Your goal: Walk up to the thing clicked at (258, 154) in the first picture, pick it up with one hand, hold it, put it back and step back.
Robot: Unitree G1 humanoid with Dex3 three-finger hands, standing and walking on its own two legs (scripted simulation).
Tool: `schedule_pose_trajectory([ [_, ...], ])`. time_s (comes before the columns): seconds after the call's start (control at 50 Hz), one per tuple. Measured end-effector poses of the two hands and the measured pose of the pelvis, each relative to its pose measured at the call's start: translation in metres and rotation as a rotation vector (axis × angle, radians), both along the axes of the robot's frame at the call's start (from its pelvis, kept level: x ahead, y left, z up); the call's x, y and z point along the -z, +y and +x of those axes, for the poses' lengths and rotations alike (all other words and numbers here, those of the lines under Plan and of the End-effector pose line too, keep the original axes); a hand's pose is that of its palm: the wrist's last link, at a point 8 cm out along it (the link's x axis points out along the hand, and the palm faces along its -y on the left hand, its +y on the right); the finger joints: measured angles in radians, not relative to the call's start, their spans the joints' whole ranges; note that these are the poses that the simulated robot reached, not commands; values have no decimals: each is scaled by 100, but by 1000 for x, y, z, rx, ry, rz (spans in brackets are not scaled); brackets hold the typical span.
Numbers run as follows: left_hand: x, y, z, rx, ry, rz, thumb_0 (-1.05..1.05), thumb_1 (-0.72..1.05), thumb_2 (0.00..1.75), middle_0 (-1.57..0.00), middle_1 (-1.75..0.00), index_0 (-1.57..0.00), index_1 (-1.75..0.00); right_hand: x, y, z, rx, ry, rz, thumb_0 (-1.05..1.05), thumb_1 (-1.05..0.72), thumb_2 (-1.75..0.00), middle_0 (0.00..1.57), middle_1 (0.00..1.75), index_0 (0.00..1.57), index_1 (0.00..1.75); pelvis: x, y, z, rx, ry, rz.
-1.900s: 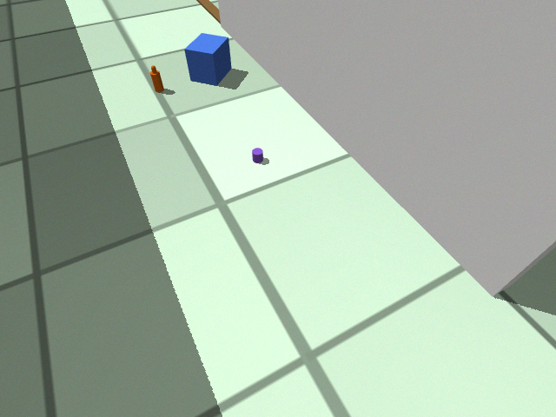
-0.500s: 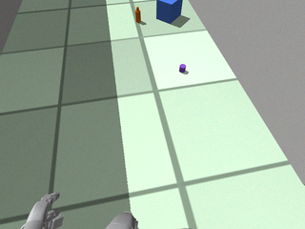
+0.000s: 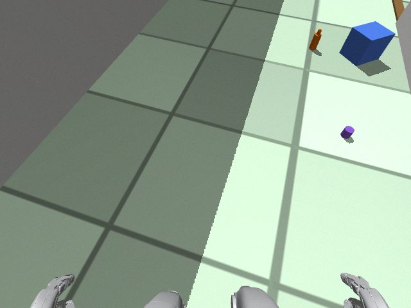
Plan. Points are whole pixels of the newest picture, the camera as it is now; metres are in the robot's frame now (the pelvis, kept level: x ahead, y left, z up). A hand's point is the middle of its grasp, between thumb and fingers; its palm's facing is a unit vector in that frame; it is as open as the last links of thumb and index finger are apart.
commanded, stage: walk up
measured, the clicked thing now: (347, 132) +1.13 -0.91 -0.73
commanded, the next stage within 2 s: none
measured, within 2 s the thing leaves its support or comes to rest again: neither
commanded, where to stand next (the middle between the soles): +0.07 +0.04 m, yaw +53 degrees
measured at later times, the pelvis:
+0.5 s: pelvis -0.01 +0.00 -0.01, yaw +26 degrees
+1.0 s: pelvis +0.01 -0.01 -0.01, yaw +45 degrees
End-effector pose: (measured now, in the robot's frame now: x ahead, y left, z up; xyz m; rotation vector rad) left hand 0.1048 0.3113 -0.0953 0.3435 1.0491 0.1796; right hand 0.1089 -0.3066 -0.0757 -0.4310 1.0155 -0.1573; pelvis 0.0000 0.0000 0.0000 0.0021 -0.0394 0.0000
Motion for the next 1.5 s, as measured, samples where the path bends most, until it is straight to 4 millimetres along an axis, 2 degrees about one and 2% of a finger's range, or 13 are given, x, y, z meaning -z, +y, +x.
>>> schedule_pose_trajectory([
  [0.14, -16, -5, -57, -149, -42, 95, 0, 91, 90, -21, -30, -21, -30, 18, -5, 53, -155, -11, 39, 0, -90, -90, 20, 30, 20, 30, 8, -26, -7, -147, 2, -3],
  [0.3, -32, 1, -132, -293, 10, 128, 0, 90, 90, -21, -30, -21, -30, 14, 2, 79, -302, 65, 35, 0, -90, -90, 20, 29, 20, 30, -2, -26, -7, -302, 15, 11],
  [0.38, -22, 14, -167, -358, 33, 119, 0, 90, 90, -21, -30, -21, -30, 15, 19, 89, -347, 97, 6, 1, -90, -90, 20, 29, 20, 30, 3, -18, -8, -369, 22, 15],
  [0.46, 2, 28, -196, -441, 73, 91, 0, 90, 90, -21, -30, -21, -30, 17, 41, 97, -396, 71, -31, 1, -90, -90, 20, 29, 20, 30, 16, -5, -8, -416, 24, 45],
  [0.6, 12, 10, -201, -538, 67, 30, 1, 91, 90, -21, -30, -21, -30, 11, 62, 117, -486, 74, -55, 0, -90, -90, 21, 30, 20, 30, 11, -3, 5, -540, 23, 9],
  [0.74, 14, -20, -197, -616, 6, 54, 0, 91, 90, -21, -30, -21, -30, 34, 74, 165, -580, 54, -46, 1, -90, -90, 21, 30, 20, 30, 23, -19, 19, -636, 5, -15],
  [0.84, 0, -42, -214, -686, 7, 47, 0, 91, 90, -21, -30, -21, -30, 31, 101, 191, -658, 44, -24, 1, -90, -90, 20, 30, 20, 30, 12, -23, 18, -708, -2, 16],
  [0.92, -9, -47, -239, -725, 32, 61, 0, 90, 89, -21, -30, -21, -30, 25, 120, 202, -724, 47, -5, 0, -90, -90, 20, 29, 20, 30, 6, -20, 16, -750, 10, 20],
  [1.06, 10, -38, -298, -842, 86, 63, 0, 90, 90, -21, -30, -21, -30, 26, 150, 202, -784, 28, -47, 0, -90, -90, 20, 29, 20, 30, 19, -6, 6, -807, 13, 40],
  [1.12, 17, -43, -311, -901, 117, 38, 0, 91, 90, -21, -30, -21, -30, 24, 159, 196, -804, 26, -50, 0, -90, -90, 20, 30, 20, 30, 18, -2, 4, -838, 1, 20],
  [1.22, 23, -59, -317, -942, 115, 4, 0, 91, 90, -21, -30, -21, -30, 25, 170, 194, -834, 34, -43, 0, -90, -90, 21, 30, 20, 30, 16, -5, 5, -869, -3, 3],
  [1.38, 27, -101, -320, -975, 129, -41, 0, 91, 90, -21, -30, -21, -30, 37, 187, 202, -865, 52, 4, 1, -90, -90, 21, 30, 20, 30, 16, -16, 6, -915, -19, 1],
  [1.5, 26, -104, -321, -1004, 119, -66, 0, 91, 90, -21, -30, -21, -30, 37, 186, 197, -878, 77, -5, 0, -90, -90, 20, 30, 20, 30, 12, -13, 2, -936, -16, -1],
])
